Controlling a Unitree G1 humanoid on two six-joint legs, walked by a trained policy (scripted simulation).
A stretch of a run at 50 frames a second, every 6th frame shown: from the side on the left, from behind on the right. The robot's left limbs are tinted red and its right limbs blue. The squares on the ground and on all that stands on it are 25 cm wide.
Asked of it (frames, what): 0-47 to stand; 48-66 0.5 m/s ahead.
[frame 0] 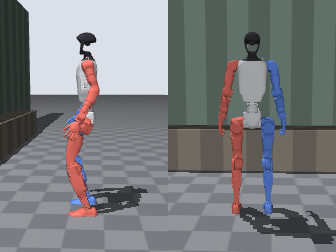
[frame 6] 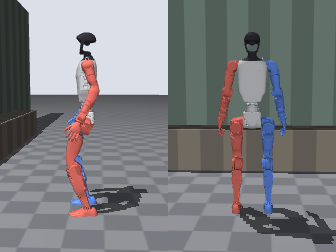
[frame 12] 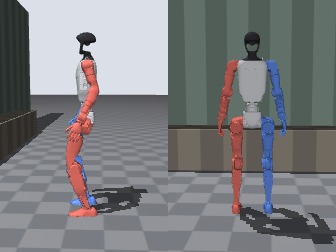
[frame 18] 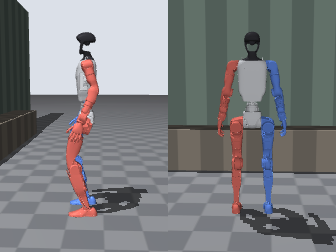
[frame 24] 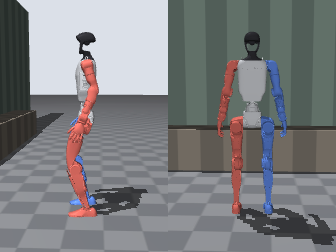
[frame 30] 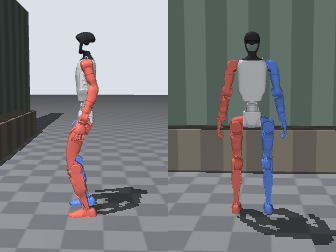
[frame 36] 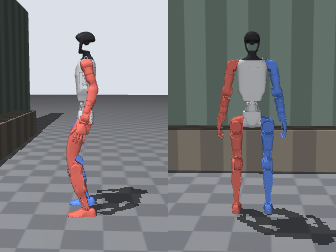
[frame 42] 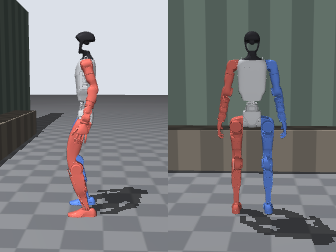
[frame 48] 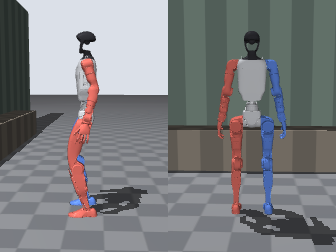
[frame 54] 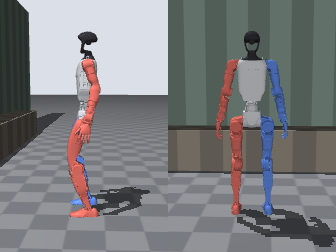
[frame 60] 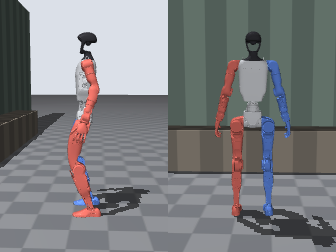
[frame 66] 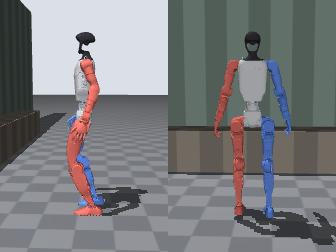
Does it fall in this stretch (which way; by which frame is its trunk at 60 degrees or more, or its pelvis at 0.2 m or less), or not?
no
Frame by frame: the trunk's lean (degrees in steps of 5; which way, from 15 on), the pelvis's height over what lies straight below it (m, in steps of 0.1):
0: 0, 0.8
6: 0, 0.8
12: 0, 0.8
18: 0, 0.8
24: 0, 0.8
30: 0, 0.8
36: 0, 0.8
42: 0, 0.8
48: 0, 0.8
54: 0, 0.8
60: 5, 0.8
66: 0, 0.8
